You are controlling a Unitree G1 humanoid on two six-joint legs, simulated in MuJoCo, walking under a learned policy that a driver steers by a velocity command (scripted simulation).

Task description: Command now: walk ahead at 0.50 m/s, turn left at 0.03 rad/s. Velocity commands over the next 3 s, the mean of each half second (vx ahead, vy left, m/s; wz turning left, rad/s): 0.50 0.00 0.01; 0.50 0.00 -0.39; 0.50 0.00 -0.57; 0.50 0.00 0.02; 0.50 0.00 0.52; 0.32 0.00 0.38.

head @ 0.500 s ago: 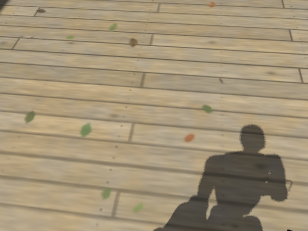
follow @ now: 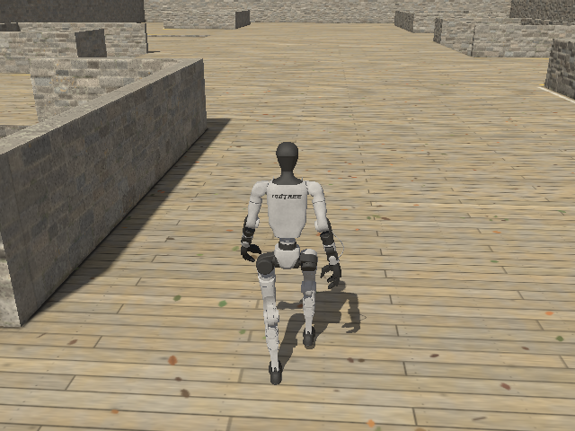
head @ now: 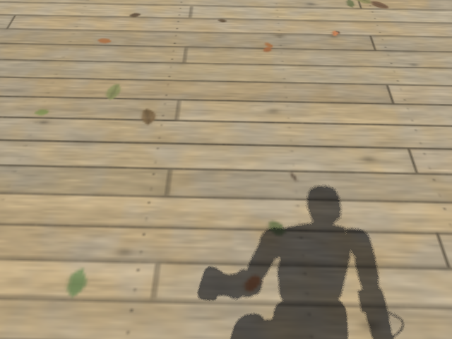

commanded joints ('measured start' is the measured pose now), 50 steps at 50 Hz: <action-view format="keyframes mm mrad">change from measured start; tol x32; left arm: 1 -107 68 9 -92 0 -19 4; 7 437 295 85 66 33 -43 43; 50 -33 12 21 -22 3 15 -23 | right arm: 1 43 -148 -26 -9 -7 -6 -14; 27 -487 -59 -1 -200 -13 32 25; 33 30 -253 -68 -100 -59 -18 -21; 50 -59 -104 -40 -61 -6 -37 -21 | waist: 1 12 85 75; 7 148 -242 -350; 27 111 -28 60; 34 -38 310 -378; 50 34 106 56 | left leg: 1 -3 317 -105 16 630 99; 5 -43 270 -40 476 953 46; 7 -618 -3 -10 1134 -228 -10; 8 -706 52 -148 1193 -208 12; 28 -686 161 1 431 209 -55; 32 -153 151 -33 288 152 15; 34 227 590 -687 141 -5 160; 39 -238 387 -187 17 110 37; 50 -175 355 128 -17 396 41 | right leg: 1 6 37 -21 -69 -35 -39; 5 478 123 -43 -187 -121 -123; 7 976 -347 706 -316 -241 -322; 13 469 -139 262 -494 -33 -186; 31 662 -96 151 -223 500 -131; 34 63 166 56 524 -549 -68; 35 9 87 119 580 -470 -81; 50 -12 0 -14 105 20 -26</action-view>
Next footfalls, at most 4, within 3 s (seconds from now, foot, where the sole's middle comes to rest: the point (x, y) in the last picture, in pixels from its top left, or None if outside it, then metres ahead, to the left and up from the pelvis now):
0.10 right None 0.24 -0.10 -0.77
0.64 left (194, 317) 0.54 0.09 -0.77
1.18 right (268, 246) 0.76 -0.16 -0.77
1.74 left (268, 162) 1.13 -0.20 -0.77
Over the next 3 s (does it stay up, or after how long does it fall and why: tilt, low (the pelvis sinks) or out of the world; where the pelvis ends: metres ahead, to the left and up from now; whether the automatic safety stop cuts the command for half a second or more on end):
stays up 1.48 -0.37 0.00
